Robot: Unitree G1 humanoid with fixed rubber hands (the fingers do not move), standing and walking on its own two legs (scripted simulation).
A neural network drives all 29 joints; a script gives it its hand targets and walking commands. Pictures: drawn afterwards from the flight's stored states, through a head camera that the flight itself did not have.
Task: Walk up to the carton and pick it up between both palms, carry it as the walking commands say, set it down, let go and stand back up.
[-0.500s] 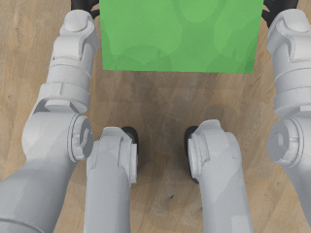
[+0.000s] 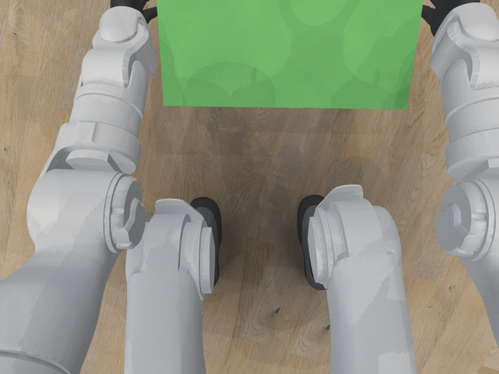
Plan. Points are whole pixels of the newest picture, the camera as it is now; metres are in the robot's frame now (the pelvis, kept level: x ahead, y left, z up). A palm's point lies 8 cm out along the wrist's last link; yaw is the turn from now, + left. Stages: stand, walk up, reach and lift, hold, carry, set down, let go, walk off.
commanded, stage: set down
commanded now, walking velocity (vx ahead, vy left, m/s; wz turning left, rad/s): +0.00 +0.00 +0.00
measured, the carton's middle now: (282, 6) +0.57 -0.06 -0.25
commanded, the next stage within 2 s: none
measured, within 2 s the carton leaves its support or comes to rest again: rests again in 0.26 s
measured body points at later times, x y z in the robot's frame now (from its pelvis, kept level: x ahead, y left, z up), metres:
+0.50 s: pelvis +0.00 +0.00 -0.01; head +0.36 -0.03 +0.25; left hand +0.57 +0.13 -0.18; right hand +0.53 -0.26 -0.17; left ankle +0.12 +0.12 -0.34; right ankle +0.10 -0.12 -0.34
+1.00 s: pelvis +0.00 +0.00 -0.02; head +0.37 -0.03 +0.24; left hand +0.57 +0.13 -0.19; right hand +0.53 -0.26 -0.18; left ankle +0.12 +0.12 -0.34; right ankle +0.10 -0.12 -0.34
